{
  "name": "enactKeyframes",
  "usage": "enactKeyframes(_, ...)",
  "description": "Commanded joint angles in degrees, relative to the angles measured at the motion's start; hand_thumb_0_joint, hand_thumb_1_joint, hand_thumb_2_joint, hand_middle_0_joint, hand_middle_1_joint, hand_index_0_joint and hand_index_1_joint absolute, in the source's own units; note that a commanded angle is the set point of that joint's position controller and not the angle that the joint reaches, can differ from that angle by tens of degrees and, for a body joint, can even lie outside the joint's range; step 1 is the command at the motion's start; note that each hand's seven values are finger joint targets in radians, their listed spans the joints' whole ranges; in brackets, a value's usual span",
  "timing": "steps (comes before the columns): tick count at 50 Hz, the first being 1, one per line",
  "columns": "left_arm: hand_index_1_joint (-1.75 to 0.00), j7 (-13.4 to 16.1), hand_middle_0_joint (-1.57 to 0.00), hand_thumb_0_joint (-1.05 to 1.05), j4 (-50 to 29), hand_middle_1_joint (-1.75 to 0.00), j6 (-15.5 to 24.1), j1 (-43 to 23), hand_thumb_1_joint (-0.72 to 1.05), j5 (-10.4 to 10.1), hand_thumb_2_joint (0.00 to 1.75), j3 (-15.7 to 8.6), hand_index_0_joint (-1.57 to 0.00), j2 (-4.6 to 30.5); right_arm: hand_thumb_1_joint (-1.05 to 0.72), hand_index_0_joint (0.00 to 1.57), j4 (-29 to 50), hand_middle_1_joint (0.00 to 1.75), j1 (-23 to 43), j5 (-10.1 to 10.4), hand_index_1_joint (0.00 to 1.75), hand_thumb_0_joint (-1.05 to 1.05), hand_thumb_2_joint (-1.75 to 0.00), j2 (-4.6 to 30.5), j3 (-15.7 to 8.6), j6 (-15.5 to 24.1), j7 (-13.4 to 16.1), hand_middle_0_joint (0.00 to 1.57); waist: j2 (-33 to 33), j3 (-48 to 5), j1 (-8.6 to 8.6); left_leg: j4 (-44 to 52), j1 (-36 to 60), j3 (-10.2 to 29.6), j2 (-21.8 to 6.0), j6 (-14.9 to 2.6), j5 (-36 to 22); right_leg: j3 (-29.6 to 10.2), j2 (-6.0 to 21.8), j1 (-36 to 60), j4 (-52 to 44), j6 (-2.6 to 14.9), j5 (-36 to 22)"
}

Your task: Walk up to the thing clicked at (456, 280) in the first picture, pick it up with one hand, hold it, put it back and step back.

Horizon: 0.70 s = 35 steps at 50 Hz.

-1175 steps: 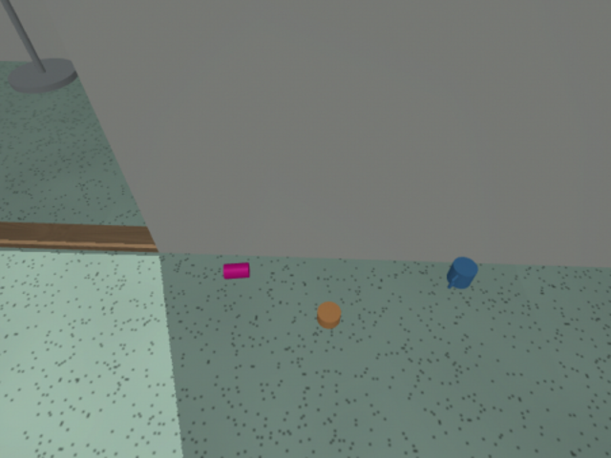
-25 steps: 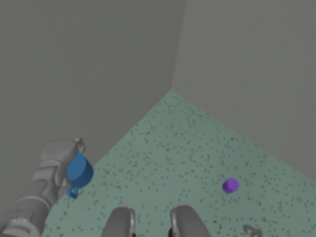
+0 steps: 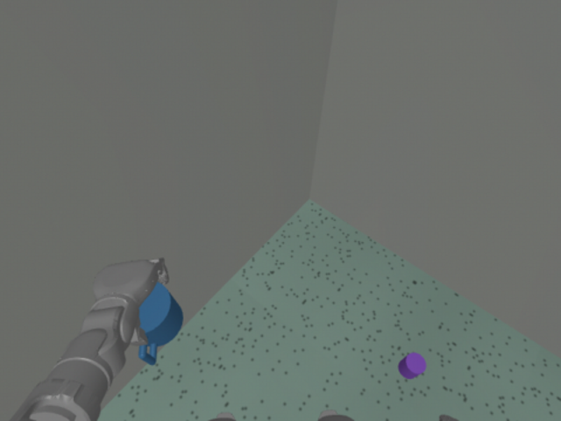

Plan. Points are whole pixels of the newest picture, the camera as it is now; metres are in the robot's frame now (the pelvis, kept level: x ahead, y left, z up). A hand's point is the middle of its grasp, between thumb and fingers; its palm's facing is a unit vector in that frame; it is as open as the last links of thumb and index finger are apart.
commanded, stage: lift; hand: left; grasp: from above
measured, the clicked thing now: (150, 323) +0.31 +0.22 -0.15
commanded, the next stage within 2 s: hold in 0.04 s
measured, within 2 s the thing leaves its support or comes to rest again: neither
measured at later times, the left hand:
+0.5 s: hand (130, 298) +0.32 +0.22 -0.04, palm faces -0.44 -0.06 -0.90, open 11.3 cm
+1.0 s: hand (122, 303) +0.30 +0.22 -0.02, palm faces -0.45 -0.06 -0.89, open 11.4 cm
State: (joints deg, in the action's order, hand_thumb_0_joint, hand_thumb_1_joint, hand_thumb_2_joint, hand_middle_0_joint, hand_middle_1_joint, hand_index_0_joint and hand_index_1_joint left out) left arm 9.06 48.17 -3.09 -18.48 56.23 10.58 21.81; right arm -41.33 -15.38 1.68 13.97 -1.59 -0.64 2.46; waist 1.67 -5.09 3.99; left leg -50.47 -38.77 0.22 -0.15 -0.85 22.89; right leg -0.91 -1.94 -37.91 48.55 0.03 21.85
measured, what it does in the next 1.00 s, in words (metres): stands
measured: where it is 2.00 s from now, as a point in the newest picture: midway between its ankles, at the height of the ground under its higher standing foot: outside the picture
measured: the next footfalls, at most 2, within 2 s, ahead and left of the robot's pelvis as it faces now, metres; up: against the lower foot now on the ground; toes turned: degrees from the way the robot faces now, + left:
none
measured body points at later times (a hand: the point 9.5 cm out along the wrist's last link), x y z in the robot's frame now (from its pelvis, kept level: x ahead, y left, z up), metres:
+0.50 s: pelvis +0.01 +0.00 +0.02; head +0.04 -0.01 +0.47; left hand +0.33 +0.22 +0.01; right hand +0.12 -0.27 -0.09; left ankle +0.02 +0.11 -0.70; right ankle +0.02 -0.12 -0.70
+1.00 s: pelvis +0.01 +0.00 +0.03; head +0.03 -0.01 +0.48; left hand +0.32 +0.22 +0.03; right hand +0.13 -0.26 -0.08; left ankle +0.02 +0.11 -0.70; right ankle +0.02 -0.12 -0.70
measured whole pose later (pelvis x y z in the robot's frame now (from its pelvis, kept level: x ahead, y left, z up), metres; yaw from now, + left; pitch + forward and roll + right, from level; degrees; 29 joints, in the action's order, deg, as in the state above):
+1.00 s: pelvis +0.01 +0.00 +0.03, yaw +0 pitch +3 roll +0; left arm 3.0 40.9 -2.5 -14.6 57.0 12.8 21.7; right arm -40.0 -13.0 2.6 14.7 -1.9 -1.9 2.3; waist 2.5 -1.2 1.1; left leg -33.8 -20.6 -0.8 0.5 -1.1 16.3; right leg -2.2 -1.1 -20.4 33.0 -0.2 15.6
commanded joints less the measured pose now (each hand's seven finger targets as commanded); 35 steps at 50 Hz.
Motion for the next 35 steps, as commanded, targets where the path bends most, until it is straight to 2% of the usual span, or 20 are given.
enactKeyframes(1, -0.95, 1.64, -0.98, 0.00, -11.62, -0.93, 1.09, -16.80, 0.57, 0.12, 1.14, -4.79, -0.96, 12.63, -0.90, 0.20, 5.91, 0.30, -1.31, 0.47, 0.30, 0.00, -0.90, 8.96, -3.09, 1.73, 0.35, 0.20, 1.46, -17.23, -0.84, 8.71, 14.70, 0.13, 1.15, 0.27, -15.23, 0.02, -0.46, 9.68, -9.80, 0.78, -13.59)
enactKeyframes(3, -0.95, 1.71, -0.97, 0.00, -12.52, -0.93, 1.36, -15.99, 0.55, 0.56, 1.14, -4.66, -0.95, 12.28, -0.90, 0.20, 6.26, 0.30, -1.17, 0.52, 0.30, 0.00, -0.90, 8.94, -3.13, 1.60, 0.37, 0.20, 1.47, -17.73, -0.99, 9.43, 16.35, -0.04, 1.24, 0.34, -16.83, -0.05, -0.37, 11.12, -10.30, 0.80, -15.09)
enactKeyframes(6, -0.96, 2.45, -0.96, 0.00, -15.30, -0.94, 1.69, -18.43, 0.54, 0.75, 1.15, -4.80, -0.94, 12.48, -0.90, 0.20, 6.39, 0.30, -0.40, 0.42, 0.30, 0.00, -0.90, 8.80, -3.01, 1.56, 0.56, 0.20, 2.25, -16.52, -0.66, 10.67, 17.45, 0.15, 1.23, 0.41, -16.42, -0.15, -0.33, 11.27, -11.64, 0.75, -14.63)
enactKeyframes(9, -0.90, 3.22, -0.98, 0.00, -17.16, -0.89, 1.52, -18.67, 0.58, 1.48, 1.08, -5.75, -0.97, 13.94, -0.90, 0.20, 6.54, 0.30, -0.01, 0.57, 0.30, 0.00, -0.90, 9.33, -3.34, 1.47, 0.67, 0.20, 2.95, -17.67, -0.70, 11.47, 20.06, -0.10, 1.21, 0.53, -17.91, -0.21, -0.19, 11.77, -12.25, 0.79, -15.85)
enactKeyframes(12, -0.89, 3.23, -0.98, 0.00, -18.00, -0.87, 0.83, -18.45, 0.56, 1.98, 1.08, -5.02, -0.96, 13.60, -0.90, 0.20, 6.02, 0.30, 0.25, 0.68, 0.30, 0.00, -0.90, 9.40, -3.29, 1.35, 0.83, 0.20, 1.45, -18.11, -0.70, 11.93, 21.44, -0.26, 1.33, 0.27, -19.99, -0.60, -0.09, 14.12, -13.20, 0.42, -18.65)
enactKeyframes(15, -0.90, 2.72, -0.95, 0.00, -17.45, -0.89, 0.30, -18.60, 0.55, 1.24, 1.07, -4.58, -0.94, 12.76, -0.90, 0.20, 5.56, 0.30, 0.33, 0.66, 0.30, 0.00, -0.90, 9.44, -3.44, 1.45, 0.82, 0.20, 2.12, -17.78, -0.59, 12.92, 23.13, -0.09, 1.20, 0.40, -21.36, -0.38, -0.23, 14.34, -13.89, 0.53, -19.12)
enactKeyframes(17, -0.89, 2.08, -0.94, 0.00, -16.46, -0.89, 0.26, -19.08, 0.55, 0.66, 1.03, -3.88, -0.94, 11.87, -0.90, 0.20, 5.85, 0.30, 0.72, 0.73, 0.30, 0.00, -0.90, 9.31, -3.44, 1.53, 0.71, 0.20, 2.02, -15.36, -0.36, 14.32, 22.88, 0.23, 1.04, 0.71, -19.27, 0.01, -0.37, 14.06, -14.51, 0.74, -16.76)
enactKeyframes(20, -0.89, 1.04, -0.95, 0.00, -15.10, -0.88, 0.16, -17.37, 0.55, 0.72, 1.05, -3.85, -0.94, 12.18, -0.90, 0.20, 6.40, 0.30, 1.66, 0.90, 0.30, 0.00, -0.90, 9.36, -3.44, 1.44, 0.59, 0.20, 0.83, -14.97, -1.44, 14.87, 22.70, -0.28, 1.41, 0.36, -19.56, -0.33, -0.20, 16.24, -15.63, 0.63, -17.50)
enactKeyframes(22, -0.89, 0.00, -0.95, 0.00, -15.21, -0.88, 0.15, -16.79, 0.55, 0.55, 1.06, -3.21, -0.94, 11.48, -0.90, 0.20, 6.74, 0.30, 2.12, 0.91, 0.30, 0.00, -0.90, 9.24, -3.39, 1.42, 0.48, 0.20, -0.04, -15.41, -1.40, 14.87, 23.15, -0.63, 1.60, 0.04, -21.01, -0.65, -0.05, 17.73, -15.96, 0.29, -19.81)
enactKeyframes(23, -0.89, -0.62, -0.95, 0.00, -14.88, -0.89, 0.24, -16.78, 0.57, 0.39, 1.04, -2.94, -0.95, 10.99, -0.90, 0.20, 6.74, 0.30, 1.96, 1.01, 0.30, 0.00, -0.90, 9.27, -3.45, 1.42, 0.41, 0.20, 0.13, -14.05, -1.00, 15.36, 22.63, -0.51, 1.57, 0.15, -20.33, -0.58, -0.13, 17.52, -16.12, 0.41, -18.92)
enactKeyframes(24, -0.90, -1.19, -0.95, 0.00, -15.68, -0.89, 0.43, -16.87, 0.56, 0.31, 1.05, -2.71, -0.95, 11.04, -0.90, 0.20, 6.94, 0.30, 2.16, 0.92, 0.30, 0.00, -0.90, 9.15, -3.37, 1.47, 0.34, 0.20, 0.58, -13.45, -1.41, 15.82, 22.46, -0.28, 1.43, 0.25, -20.09, -0.40, -0.30, 17.67, -16.26, 0.55, -18.24)
enactKeyframes(25, -0.89, -1.59, -0.97, 0.00, -15.14, -0.88, 0.53, -16.14, 0.57, 0.35, 1.07, -3.72, -0.96, 12.32, -0.90, 0.20, 7.36, 0.30, 2.40, 1.03, 0.30, 0.00, -0.90, 9.37, -3.47, 1.40, 0.34, 0.20, 0.57, -13.29, -1.83, 16.33, 22.97, -0.41, 1.42, 0.23, -19.55, -0.33, -0.27, 17.72, -16.77, 0.64, -17.50)
enactKeyframes(26, -0.89, -1.97, -0.99, 0.00, -15.69, -0.88, 0.75, -16.16, 0.58, 0.46, 1.09, -3.73, -0.98, 12.59, -0.90, 0.20, 7.86, 0.30, 3.01, 1.16, 0.30, 0.00, -0.90, 9.35, -3.41, 1.28, 0.33, 0.20, 0.76, -13.02, -2.40, 16.89, 23.12, -0.47, 1.47, 0.24, -18.96, -0.37, -0.27, 18.00, -17.15, 0.70, -16.96)
enactKeyframes(27, -0.90, -2.36, -0.98, 0.00, -16.34, -0.89, 0.92, -16.55, 0.60, 0.39, 1.07, -2.94, -0.97, 11.27, -0.90, 0.20, 7.99, 0.30, 2.97, 1.19, 0.30, 0.00, -0.90, 9.06, -3.29, 1.31, 0.25, 0.20, 0.71, -12.83, -1.63, 17.09, 23.11, -0.48, 1.44, 0.21, -18.62, -0.59, -0.34, 17.65, -17.16, 0.74, -16.70)
enactKeyframes(31, -0.89, -2.98, -0.98, 0.00, -18.45, -0.87, 1.35, -16.46, 0.59, 1.04, 1.08, -4.34, -0.97, 13.36, -0.90, 0.20, 8.60, 0.30, 3.43, 1.24, 0.30, 0.00, -0.90, 9.25, -3.26, 1.22, 0.26, 0.20, 0.94, -13.91, -2.63, 17.75, 24.63, -0.48, 1.24, 0.22, -20.90, -0.41, -0.50, 19.32, -17.44, 0.97, -18.27)
enactKeyframes(32, -0.89, -3.01, -0.99, 0.00, -18.75, -0.88, 1.37, -16.29, 0.58, 0.82, 1.10, -4.32, -0.97, 12.89, -0.90, 0.20, 8.57, 0.30, 3.17, 1.12, 0.30, 0.00, -0.90, 9.17, -3.15, 1.15, 0.24, 0.20, 0.96, -13.87, -2.20, 17.64, 24.54, -0.59, 1.39, 0.09, -21.54, -0.60, -0.40, 19.81, -17.63, 0.85, -19.07)
enactKeyframes(33, -0.90, -2.91, -1.00, 0.00, -19.93, -0.88, 1.47, -17.21, 0.60, 0.98, 1.11, -4.71, -0.98, 13.61, -0.90, 0.20, 8.73, 0.30, 3.49, 1.24, 0.30, 0.00, -0.90, 9.20, -3.15, 1.10, 0.30, 0.20, 0.76, -14.09, -2.63, 17.90, 25.03, -0.69, 1.33, 0.05, -21.90, -0.60, -0.43, 20.07, -17.74, 0.83, -19.55)
enactKeyframes(35, -0.92, -2.43, -0.98, 0.00, -19.87, -0.90, 1.44, -17.46, 0.59, 0.98, 1.12, -4.63, -0.97, 13.17, -0.90, 0.20, 8.52, 0.30, 3.49, 1.21, 0.30, 0.00, -0.90, 9.26, -3.10, 1.11, 0.31, 0.20, 1.26, -13.04, -1.93, 18.58, 25.93, -0.70, 1.19, 0.24, -20.72, -0.49, -0.45, 19.26, -18.31, 0.93, -18.08)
